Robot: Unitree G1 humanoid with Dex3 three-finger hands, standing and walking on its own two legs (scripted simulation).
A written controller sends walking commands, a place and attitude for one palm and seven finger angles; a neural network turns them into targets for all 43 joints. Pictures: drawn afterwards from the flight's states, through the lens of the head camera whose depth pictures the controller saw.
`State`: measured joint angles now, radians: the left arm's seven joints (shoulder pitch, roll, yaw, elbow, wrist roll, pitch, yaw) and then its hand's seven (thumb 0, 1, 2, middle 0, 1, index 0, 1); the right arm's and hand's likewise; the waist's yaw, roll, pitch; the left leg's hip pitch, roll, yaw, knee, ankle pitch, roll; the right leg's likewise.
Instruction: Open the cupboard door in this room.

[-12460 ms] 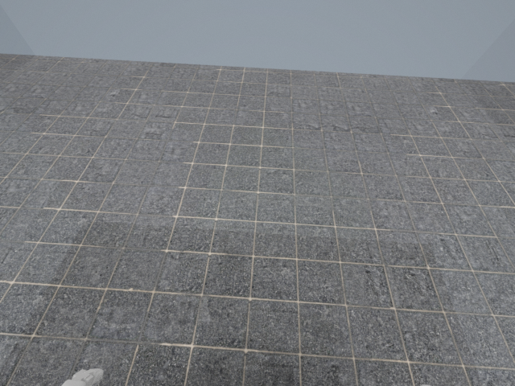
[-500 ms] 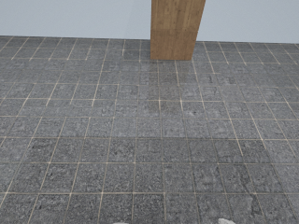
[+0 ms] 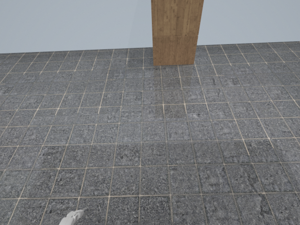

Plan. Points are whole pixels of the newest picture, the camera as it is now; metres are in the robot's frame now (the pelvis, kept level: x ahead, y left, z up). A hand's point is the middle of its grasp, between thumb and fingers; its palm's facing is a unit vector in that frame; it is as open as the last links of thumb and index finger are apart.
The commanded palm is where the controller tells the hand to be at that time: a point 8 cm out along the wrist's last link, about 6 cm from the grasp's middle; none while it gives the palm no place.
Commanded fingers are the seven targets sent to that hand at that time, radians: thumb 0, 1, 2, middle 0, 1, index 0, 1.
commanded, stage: stand and wait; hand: left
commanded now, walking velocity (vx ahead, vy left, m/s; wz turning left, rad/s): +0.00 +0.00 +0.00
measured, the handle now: out of the picture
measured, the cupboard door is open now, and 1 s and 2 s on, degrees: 0 0 0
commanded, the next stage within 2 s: turn or walk to find it in 0.36 s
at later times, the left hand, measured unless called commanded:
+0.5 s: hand out of the picture -0.06 +0.17 -0.17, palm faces +0.15 -0.97 -0.17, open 7.3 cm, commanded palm none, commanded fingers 0.00 0.90 0.90 -0.20 -0.30 -0.20 -0.30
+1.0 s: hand out of the picture -0.05 +0.25 -0.17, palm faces +0.28 -0.94 -0.22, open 7.4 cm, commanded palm none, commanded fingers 0.00 0.90 0.90 -0.20 -0.30 -0.20 -0.30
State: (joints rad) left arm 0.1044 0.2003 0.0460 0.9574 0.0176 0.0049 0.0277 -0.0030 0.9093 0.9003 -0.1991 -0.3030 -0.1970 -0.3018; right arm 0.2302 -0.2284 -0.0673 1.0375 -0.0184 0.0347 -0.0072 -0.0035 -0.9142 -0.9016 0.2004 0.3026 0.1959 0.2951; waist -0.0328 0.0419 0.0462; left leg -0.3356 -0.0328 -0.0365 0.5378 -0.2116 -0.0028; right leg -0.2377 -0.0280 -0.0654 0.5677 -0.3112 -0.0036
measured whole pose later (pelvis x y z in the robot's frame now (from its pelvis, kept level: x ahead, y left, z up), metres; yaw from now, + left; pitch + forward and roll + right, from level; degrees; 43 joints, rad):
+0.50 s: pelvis -0.02 +0.00 +0.01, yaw +3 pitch -2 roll +0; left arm 0.29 0.16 0.02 1.15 0.01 0.02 0.02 0.00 0.91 0.90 -0.20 -0.30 -0.20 -0.30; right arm 0.20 -0.16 -0.02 1.12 -0.01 0.01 -0.03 0.00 -0.93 -0.90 0.20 0.30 0.19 0.29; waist 0.04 -0.02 0.04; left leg -0.14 0.03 0.01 0.47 -0.30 -0.03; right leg -0.21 -0.03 -0.13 0.49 -0.25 -0.02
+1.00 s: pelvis -0.06 +0.03 +0.00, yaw +15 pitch +0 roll -1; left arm 0.16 0.23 0.07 1.00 0.02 0.06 0.01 0.00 0.91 0.90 -0.20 -0.30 -0.20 -0.30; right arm 0.25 -0.18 -0.04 1.01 -0.02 0.02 -0.01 0.00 -0.91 -0.90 0.20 0.30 0.20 0.29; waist -0.01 -0.03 0.06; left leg -0.29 -0.01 0.03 0.56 -0.28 0.05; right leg -0.45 -0.09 -0.09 0.99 -0.44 0.05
